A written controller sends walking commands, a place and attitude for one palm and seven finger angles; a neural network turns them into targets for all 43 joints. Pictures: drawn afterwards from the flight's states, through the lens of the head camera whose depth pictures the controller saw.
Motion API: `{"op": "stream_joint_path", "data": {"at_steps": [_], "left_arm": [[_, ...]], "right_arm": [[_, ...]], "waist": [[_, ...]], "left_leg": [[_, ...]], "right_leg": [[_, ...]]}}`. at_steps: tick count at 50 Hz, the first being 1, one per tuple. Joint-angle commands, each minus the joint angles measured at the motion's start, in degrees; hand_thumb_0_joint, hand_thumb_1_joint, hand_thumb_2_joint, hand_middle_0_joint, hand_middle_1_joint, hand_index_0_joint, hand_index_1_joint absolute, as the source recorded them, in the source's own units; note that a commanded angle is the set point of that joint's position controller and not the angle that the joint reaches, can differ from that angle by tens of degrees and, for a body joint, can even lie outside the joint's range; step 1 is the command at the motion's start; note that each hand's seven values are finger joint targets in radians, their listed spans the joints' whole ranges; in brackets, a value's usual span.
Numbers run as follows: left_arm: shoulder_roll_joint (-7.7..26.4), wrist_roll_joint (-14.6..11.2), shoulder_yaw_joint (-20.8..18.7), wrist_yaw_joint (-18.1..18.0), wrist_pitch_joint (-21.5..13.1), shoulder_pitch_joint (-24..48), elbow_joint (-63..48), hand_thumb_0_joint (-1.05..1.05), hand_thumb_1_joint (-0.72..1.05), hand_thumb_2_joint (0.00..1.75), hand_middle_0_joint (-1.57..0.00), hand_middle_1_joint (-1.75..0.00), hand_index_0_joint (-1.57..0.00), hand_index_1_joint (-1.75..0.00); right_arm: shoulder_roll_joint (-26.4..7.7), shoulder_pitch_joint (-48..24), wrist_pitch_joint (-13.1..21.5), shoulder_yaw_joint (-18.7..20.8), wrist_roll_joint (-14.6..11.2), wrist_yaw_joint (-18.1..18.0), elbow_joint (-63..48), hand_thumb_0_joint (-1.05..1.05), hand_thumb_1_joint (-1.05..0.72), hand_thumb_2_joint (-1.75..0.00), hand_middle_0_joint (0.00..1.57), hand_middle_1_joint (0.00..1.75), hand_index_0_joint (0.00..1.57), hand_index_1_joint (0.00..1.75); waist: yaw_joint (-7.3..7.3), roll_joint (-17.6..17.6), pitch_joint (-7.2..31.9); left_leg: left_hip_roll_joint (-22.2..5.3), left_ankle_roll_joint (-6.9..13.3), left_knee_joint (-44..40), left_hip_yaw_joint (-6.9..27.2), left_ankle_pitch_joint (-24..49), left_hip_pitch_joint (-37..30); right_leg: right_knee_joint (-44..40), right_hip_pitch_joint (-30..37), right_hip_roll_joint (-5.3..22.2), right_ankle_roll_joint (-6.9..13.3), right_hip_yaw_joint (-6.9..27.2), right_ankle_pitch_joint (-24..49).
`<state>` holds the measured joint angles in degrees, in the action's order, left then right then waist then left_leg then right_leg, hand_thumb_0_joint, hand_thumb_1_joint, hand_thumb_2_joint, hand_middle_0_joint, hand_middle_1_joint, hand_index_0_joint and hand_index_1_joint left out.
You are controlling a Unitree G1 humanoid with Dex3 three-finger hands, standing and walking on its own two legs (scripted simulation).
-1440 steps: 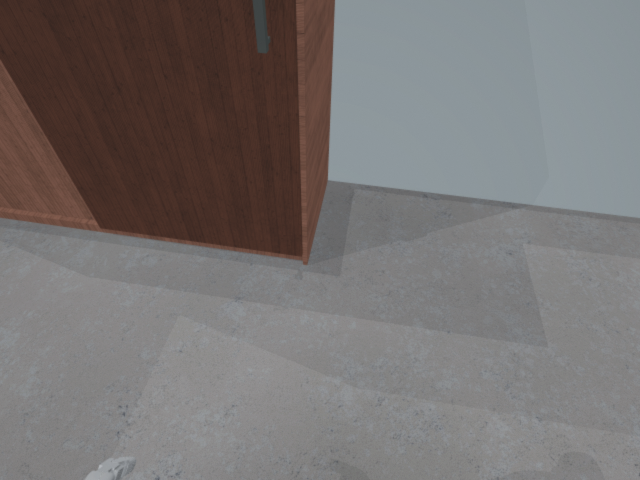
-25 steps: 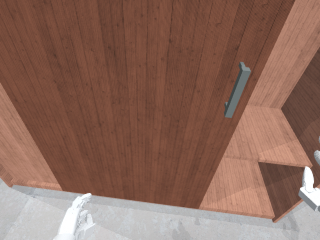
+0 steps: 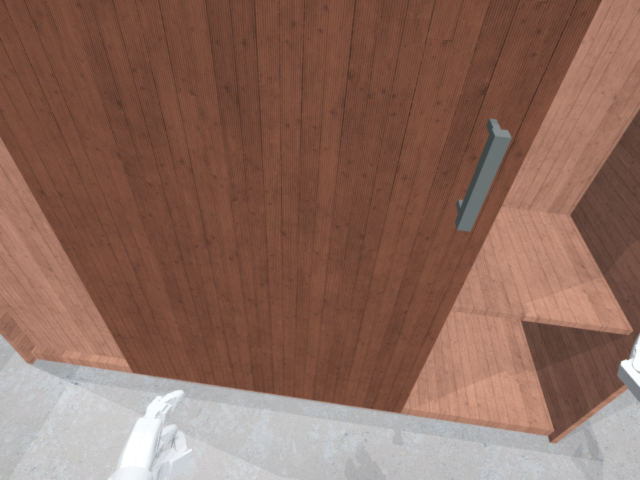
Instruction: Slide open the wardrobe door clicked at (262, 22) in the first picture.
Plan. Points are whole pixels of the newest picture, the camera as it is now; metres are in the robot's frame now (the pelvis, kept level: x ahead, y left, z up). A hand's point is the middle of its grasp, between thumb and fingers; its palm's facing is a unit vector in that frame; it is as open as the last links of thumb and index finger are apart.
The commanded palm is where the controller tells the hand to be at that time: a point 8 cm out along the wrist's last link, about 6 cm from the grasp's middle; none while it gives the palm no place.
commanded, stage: step back with the hand held close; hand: right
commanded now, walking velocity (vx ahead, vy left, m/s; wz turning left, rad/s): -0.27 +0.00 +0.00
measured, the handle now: (477, 176) +0.49 -0.23 +0.17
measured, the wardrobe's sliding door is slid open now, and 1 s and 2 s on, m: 0.48 0.48 0.48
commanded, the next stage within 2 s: stop stepping back and stand still in 0.90 s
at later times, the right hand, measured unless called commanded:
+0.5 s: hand out of the picture +0.12 -0.32 +0.16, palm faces +0.47 +0.76 -0.45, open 7.4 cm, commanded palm +0.06 -0.35 +0.17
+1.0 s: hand out of the picture +0.05 -0.33 +0.17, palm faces +0.43 +0.82 -0.37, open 7.4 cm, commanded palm +0.00 -0.37 +0.17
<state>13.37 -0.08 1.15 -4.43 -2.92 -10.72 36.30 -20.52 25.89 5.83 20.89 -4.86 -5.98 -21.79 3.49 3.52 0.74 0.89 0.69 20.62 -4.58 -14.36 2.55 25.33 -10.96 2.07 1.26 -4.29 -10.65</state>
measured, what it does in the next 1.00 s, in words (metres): walks backwards: left foot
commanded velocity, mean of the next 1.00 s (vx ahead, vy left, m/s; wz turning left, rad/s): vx -0.30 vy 0.00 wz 0.03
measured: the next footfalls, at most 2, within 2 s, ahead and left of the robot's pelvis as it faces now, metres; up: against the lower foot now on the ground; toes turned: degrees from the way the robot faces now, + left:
left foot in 0.92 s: -0.13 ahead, +0.08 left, +0.00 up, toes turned +0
right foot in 1.04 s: -0.01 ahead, -0.13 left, +0.00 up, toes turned +1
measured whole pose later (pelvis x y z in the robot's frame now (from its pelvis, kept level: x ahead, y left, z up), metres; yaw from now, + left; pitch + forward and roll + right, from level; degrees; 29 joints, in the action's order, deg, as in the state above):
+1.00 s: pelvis -0.15 -0.07 -0.01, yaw +2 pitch +0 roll +4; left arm 11.0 0.7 0.0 -3.0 -6.6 -10.2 35.9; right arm -24.9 27.0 15.5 22.5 -3.0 -8.1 -28.5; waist 3.8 -0.1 0.6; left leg 3.0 -0.9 26.7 1.4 -14.9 10.7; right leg 36.4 -29.5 0.6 -0.7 -4.0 -14.2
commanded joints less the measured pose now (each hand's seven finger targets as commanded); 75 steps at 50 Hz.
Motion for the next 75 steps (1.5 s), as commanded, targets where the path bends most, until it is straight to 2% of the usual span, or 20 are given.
{"op": "stream_joint_path", "data": {"at_steps": [1,10,20,30,33,35,38,43,46,48,50,52,55,62,65,68,71,72,73,75], "left_arm": [[6.01,-0.19,-2.67,-0.59,-0.74,7.48,-11.08,0.00,0.90,0.90,-0.20,-0.30,-0.20,-0.30],[7.14,-0.67,-3.37,-1.44,1.31,6.80,-14.59,0.00,0.90,0.90,-0.20,-0.30,-0.20,-0.30],[8.23,-0.69,-4.23,-1.37,-2.67,4.94,-14.85,0.00,0.90,0.90,-0.20,-0.30,-0.20,-0.30],[6.71,0.47,-4.33,-1.02,-5.73,1.79,-9.67,0.00,0.90,0.90,-0.20,-0.30,-0.20,-0.30],[7.09,-0.04,-3.97,-1.48,-6.43,2.73,-10.05,0.00,0.90,0.90,-0.20,-0.30,-0.20,-0.30],[8.40,0.08,-4.24,-1.99,-7.36,4.57,-11.45,0.00,0.90,0.90,-0.20,-0.30,-0.20,-0.30],[6.11,0.86,-5.20,-0.38,-7.90,3.87,-11.28,0.00,0.90,0.90,-0.20,-0.30,-0.20,-0.30],[5.93,1.03,-5.06,1.02,-7.36,2.88,-9.78,0.00,0.90,0.90,-0.20,-0.30,-0.20,-0.30],[4.26,1.16,-4.19,0.92,-5.70,2.23,-8.42,0.00,0.90,0.90,-0.20,-0.30,-0.20,-0.30],[4.87,0.52,-4.28,0.51,-6.51,2.42,-7.82,0.00,0.90,0.90,-0.20,-0.30,-0.20,-0.30],[5.38,0.22,-3.71,0.18,-6.05,3.66,-7.72,0.00,0.90,0.90,-0.20,-0.30,-0.20,-0.30],[7.24,-0.01,-3.35,-1.10,-6.58,4.79,-8.95,0.00,0.90,0.90,-0.20,-0.30,-0.20,-0.30],[7.16,0.76,-4.42,-0.57,-8.77,3.72,-10.33,0.00,0.90,0.90,-0.20,-0.30,-0.20,-0.30],[5.18,1.28,-4.36,1.19,-7.29,1.41,-9.66,0.00,0.90,0.90,-0.20,-0.30,-0.20,-0.30],[5.34,1.55,-4.44,0.76,-4.85,1.46,-7.21,0.00,0.90,0.90,-0.20,-0.30,-0.20,-0.30],[6.70,0.17,-5.11,0.16,-5.05,1.24,-6.06,0.00,0.90,0.90,-0.20,-0.30,-0.20,-0.30],[6.10,0.03,-3.70,-1.25,-4.91,4.21,-5.74,0.00,0.90,0.90,-0.20,-0.30,-0.20,-0.30],[6.58,0.24,-3.25,-1.63,-5.47,3.56,-6.22,0.00,0.90,0.90,-0.20,-0.30,-0.20,-0.30],[8.03,0.36,-3.55,-1.62,-6.54,2.88,-7.47,0.00,0.90,0.90,-0.20,-0.30,-0.20,-0.30],[5.49,1.01,-3.40,-0.59,-7.93,2.42,-7.55,0.00,0.90,0.90,-0.20,-0.30,-0.20,-0.30]], "right_arm": [[-11.02,-1.79,4.97,6.38,0.91,-0.72,-10.92,0.00,-0.90,-0.90,0.20,0.30,0.20,0.30],[-15.35,1.34,6.20,10.30,0.38,-1.89,-17.50,0.00,-0.90,-0.90,0.20,0.30,0.20,0.30],[-13.66,1.58,10.08,11.43,2.69,-2.23,-15.80,0.00,-0.90,-0.90,0.20,0.30,0.20,0.30],[-13.46,-7.38,12.00,7.55,2.81,-3.53,-18.15,0.00,-0.90,-0.90,0.20,0.30,0.20,0.30],[-13.04,-8.55,12.26,6.91,2.83,-3.89,-18.30,0.00,-0.90,-0.90,0.20,0.30,0.20,0.30],[-14.66,-7.59,12.93,10.11,3.74,-3.87,-20.36,0.00,-0.90,-0.90,0.20,0.30,0.20,0.30],[-15.28,-3.05,13.16,12.23,2.65,-3.18,-20.95,0.00,-0.90,-0.90,0.20,0.30,0.20,0.30],[-13.16,2.35,12.84,9.31,0.31,-2.66,-17.59,0.00,-0.90,-0.90,0.20,0.30,0.20,0.30],[-15.57,-5.28,13.67,8.05,1.13,-2.84,-18.38,0.00,-0.90,-0.90,0.20,0.30,0.20,0.30],[-15.06,-7.93,12.22,6.04,2.33,-2.87,-15.39,0.00,-0.90,-0.90,0.20,0.30,0.20,0.30],[-14.99,-9.19,10.96,5.62,2.49,-2.48,-15.16,0.00,-0.90,-0.90,0.20,0.30,0.20,0.30],[-15.65,-7.51,10.50,8.29,2.27,-2.35,-15.33,0.00,-0.90,-0.90,0.20,0.30,0.20,0.30],[-19.61,-4.20,11.88,14.06,1.91,-1.99,-21.82,0.00,-0.90,-0.90,0.20,0.30,0.20,0.30],[-14.50,8.59,6.89,9.41,1.85,-2.66,-23.01,0.00,-0.90,-0.90,0.20,0.30,0.20,0.30],[-16.30,0.20,6.07,11.72,1.18,-2.91,-21.35,0.00,-0.90,-0.90,0.20,0.30,0.20,0.30],[-11.51,-7.15,5.74,6.59,2.17,-3.14,-9.03,0.00,-0.90,-0.90,0.20,0.30,0.20,0.30],[-11.79,-12.47,6.02,4.08,3.36,-3.74,-13.60,0.00,-0.90,-0.90,0.20,0.30,0.20,0.30],[-12.36,-12.50,6.47,4.55,3.18,-3.83,-15.97,0.00,-0.90,-0.90,0.20,0.30,0.20,0.30],[-12.77,-12.02,7.53,5.51,2.68,-3.94,-20.15,0.00,-0.90,-0.90,0.20,0.30,0.20,0.30],[-20.13,-8.98,9.94,12.27,2.04,-3.28,-24.16,0.00,-0.90,-0.90,0.20,0.30,0.20,0.30]], "waist": [[-1.62,-2.98,5.76],[-1.68,-0.83,7.98],[-1.76,6.03,3.49],[-4.00,-7.05,2.94],[-4.10,-0.48,2.09],[-2.73,15.27,4.14],[-1.41,6.59,8.36],[-2.27,8.26,8.56],[-3.35,-8.91,6.17],[-3.65,-16.56,5.08],[-4.47,-11.45,-0.69],[-3.49,6.76,-1.18],[-1.88,15.60,9.04],[-2.11,6.04,9.00],[-3.65,-12.70,4.33],[-5.57,-15.18,-2.80],[-5.81,-2.37,-6.15],[-5.88,6.63,-6.05],[-5.57,19.55,-4.94],[-4.50,14.18,-1.57]], "left_leg": [[-6.46,-2.69,-1.85,6.11,25.19,8.84],[-3.57,-1.34,2.00,5.71,13.22,7.87],[1.25,-1.18,12.49,5.30,-0.24,-2.57],[-7.91,3.95,-5.90,18.31,-12.98,28.28],[-2.71,0.91,0.43,11.79,-14.29,26.38],[5.26,-1.50,22.99,5.19,-7.61,8.44],[4.82,-0.02,29.49,4.58,-12.69,9.00],[3.02,1.51,4.44,2.36,-11.23,6.13],[-13.46,7.46,-12.12,21.12,-6.38,27.13],[-16.51,8.23,-10.38,18.67,-5.43,32.51],[-12.52,5.66,-4.25,13.22,0.44,29.73],[-0.56,-0.15,8.11,7.08,-3.59,23.31],[7.57,-0.40,30.16,5.94,-15.36,9.28],[6.04,2.46,-1.63,-0.91,-11.16,-4.83],[-19.22,13.90,-13.30,22.73,-16.80,21.49],[-16.70,10.14,-10.35,19.27,-28.15,24.74],[-12.25,8.44,0.19,11.78,-26.78,26.53],[-6.12,6.13,10.43,6.49,-23.43,25.58],[0.54,1.89,23.94,1.52,-20.87,30.76],[3.03,0.51,42.12,5.09,-17.45,26.67]], "right_leg": [[1.25,4.81,1.44,1.93,2.44,13.75],[-2.45,-0.18,3.48,2.04,5.86,10.95],[-14.82,-25.51,8.84,5.23,15.01,-29.97],[8.16,-0.53,0.24,0.42,7.44,-12.43],[-2.27,-3.24,3.99,1.40,13.83,-20.98],[-21.80,-20.53,13.50,4.59,26.10,-39.18],[-18.78,-15.03,13.93,4.71,19.01,-24.80],[-16.77,-8.36,12.08,-3.18,11.36,-19.29],[12.12,5.84,2.77,-4.20,3.29,-5.58],[23.52,4.52,-0.74,-3.00,5.01,-9.56],[16.13,-1.42,-1.21,-2.48,5.58,-9.25],[-7.48,-4.99,4.57,0.13,13.81,-4.87],[-28.67,-12.52,14.96,-1.11,31.80,-42.95],[-16.70,-7.94,2.94,-8.17,6.40,-18.55],[30.92,-6.97,-2.45,-2.88,5.14,-10.78],[32.22,-13.58,1.30,-1.21,7.30,-12.22],[11.66,-4.97,1.70,0.10,3.16,-14.36],[1.15,-3.75,1.29,0.87,5.43,-17.22],[-9.67,-0.09,10.90,4.85,24.26,-24.10],[-21.63,-7.43,18.05,8.28,40.52,-38.89]]}}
